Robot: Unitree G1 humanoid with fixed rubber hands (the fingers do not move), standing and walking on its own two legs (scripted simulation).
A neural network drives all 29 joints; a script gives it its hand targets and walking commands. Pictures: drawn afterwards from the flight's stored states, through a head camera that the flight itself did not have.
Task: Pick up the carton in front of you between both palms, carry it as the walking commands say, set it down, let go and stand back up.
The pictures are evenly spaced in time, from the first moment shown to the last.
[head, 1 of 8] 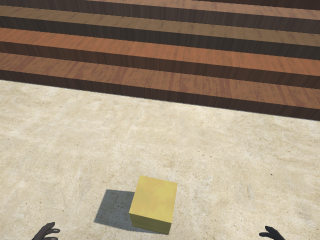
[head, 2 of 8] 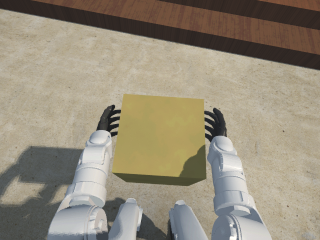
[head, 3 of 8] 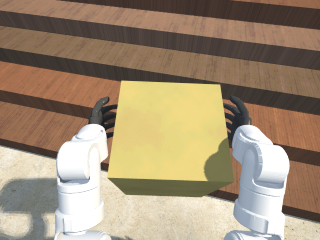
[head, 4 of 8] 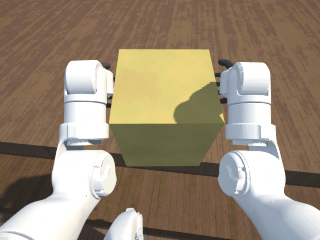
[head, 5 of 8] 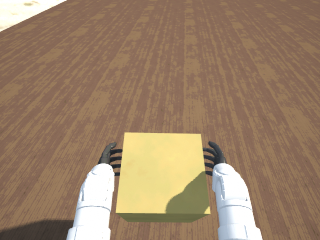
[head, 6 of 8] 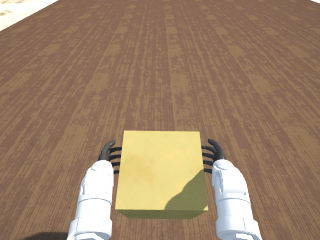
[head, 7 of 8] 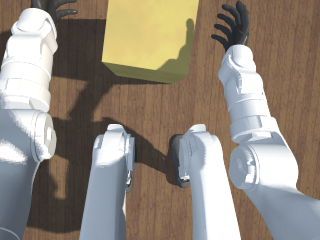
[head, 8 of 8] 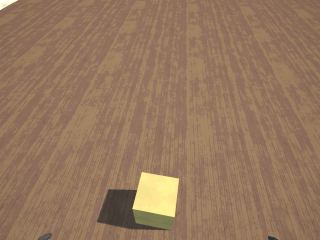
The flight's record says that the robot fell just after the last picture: no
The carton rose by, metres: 2.05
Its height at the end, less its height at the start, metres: +1.30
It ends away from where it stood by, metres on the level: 5.49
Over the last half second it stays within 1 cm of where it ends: yes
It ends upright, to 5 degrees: yes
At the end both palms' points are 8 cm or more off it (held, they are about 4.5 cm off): yes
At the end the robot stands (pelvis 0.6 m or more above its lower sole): yes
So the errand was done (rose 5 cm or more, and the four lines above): yes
